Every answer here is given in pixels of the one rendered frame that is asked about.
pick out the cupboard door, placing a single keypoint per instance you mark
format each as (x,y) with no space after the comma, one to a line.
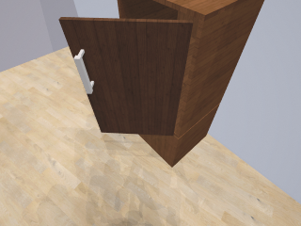
(137,66)

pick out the handle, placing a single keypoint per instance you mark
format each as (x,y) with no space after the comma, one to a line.
(80,65)

